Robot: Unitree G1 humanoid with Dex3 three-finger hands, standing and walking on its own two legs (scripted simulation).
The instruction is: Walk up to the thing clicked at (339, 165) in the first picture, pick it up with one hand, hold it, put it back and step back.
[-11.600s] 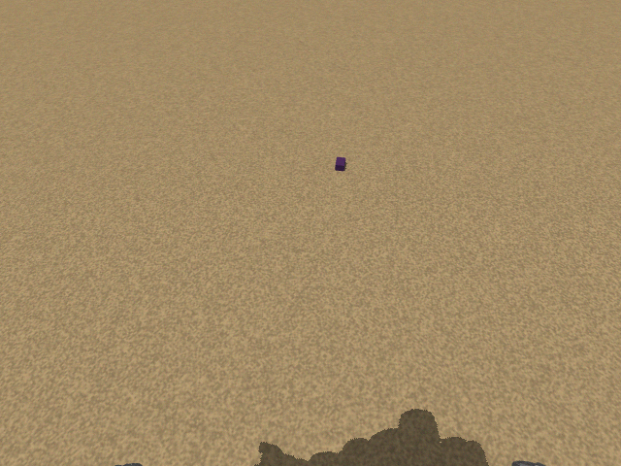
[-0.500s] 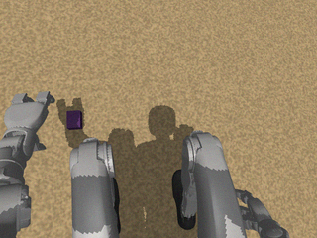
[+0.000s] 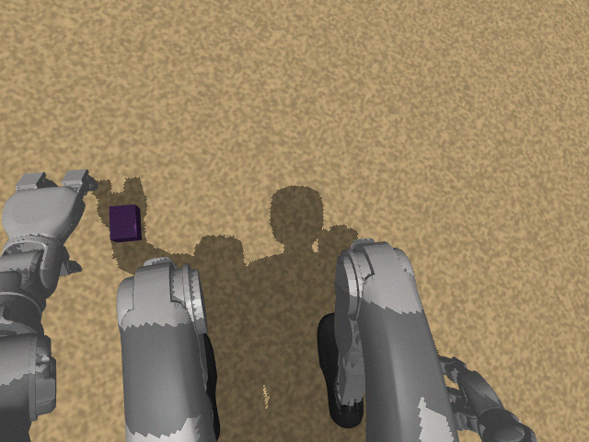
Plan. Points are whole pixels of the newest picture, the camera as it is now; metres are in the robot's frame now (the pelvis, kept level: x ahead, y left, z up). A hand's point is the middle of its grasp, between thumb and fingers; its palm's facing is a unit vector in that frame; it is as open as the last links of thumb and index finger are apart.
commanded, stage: rise first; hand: left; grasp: from above
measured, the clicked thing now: (125, 223) +0.42 +0.27 -0.31
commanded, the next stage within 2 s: approach in 0.20 s
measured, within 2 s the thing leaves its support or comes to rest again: neither
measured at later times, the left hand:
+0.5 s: hand (83, 229) +0.39 +0.30 -0.18, palm faces -0.45 -0.05 -0.89, open 13.2 cm
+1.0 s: hand (88, 219) +0.40 +0.29 -0.18, palm faces -0.47 -0.05 -0.88, open 13.0 cm
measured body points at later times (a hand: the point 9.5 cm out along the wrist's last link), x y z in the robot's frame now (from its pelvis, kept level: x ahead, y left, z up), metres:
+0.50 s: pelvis +0.00 +0.00 -0.01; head +0.22 +0.06 +0.38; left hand +0.41 +0.30 -0.13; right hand +0.10 -0.28 -0.13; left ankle +0.08 +0.14 -0.29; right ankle +0.09 -0.13 -0.29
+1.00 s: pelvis +0.00 +0.00 +0.00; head +0.23 +0.04 +0.38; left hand +0.42 +0.29 -0.13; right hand +0.06 -0.27 -0.13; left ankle +0.08 +0.14 -0.29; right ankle +0.09 -0.13 -0.29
